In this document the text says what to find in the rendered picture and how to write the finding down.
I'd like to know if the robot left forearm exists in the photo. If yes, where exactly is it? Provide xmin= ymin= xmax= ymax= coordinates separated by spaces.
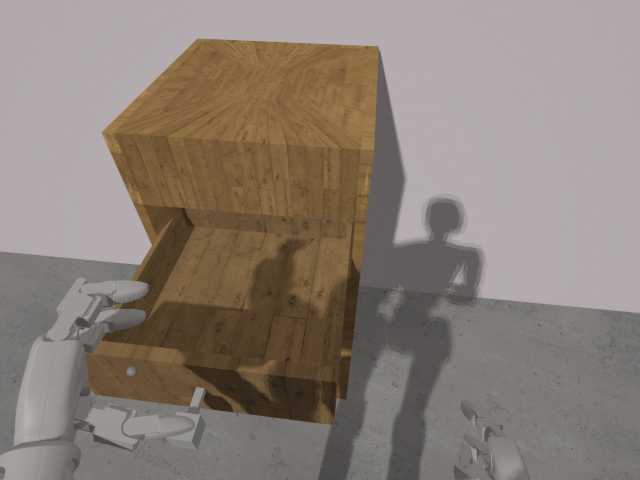
xmin=0 ymin=440 xmax=81 ymax=480

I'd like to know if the robot right hand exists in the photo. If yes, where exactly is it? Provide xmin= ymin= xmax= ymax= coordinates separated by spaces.
xmin=454 ymin=400 xmax=531 ymax=480

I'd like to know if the drawer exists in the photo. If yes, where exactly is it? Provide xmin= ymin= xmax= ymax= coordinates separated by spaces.
xmin=85 ymin=207 xmax=353 ymax=425

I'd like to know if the cabinet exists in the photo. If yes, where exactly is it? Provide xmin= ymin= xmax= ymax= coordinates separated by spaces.
xmin=101 ymin=39 xmax=379 ymax=399

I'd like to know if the handle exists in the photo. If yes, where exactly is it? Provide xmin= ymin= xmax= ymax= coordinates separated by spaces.
xmin=166 ymin=387 xmax=206 ymax=450

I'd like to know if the robot left hand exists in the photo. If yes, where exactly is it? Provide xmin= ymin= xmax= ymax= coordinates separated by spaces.
xmin=14 ymin=278 xmax=195 ymax=451

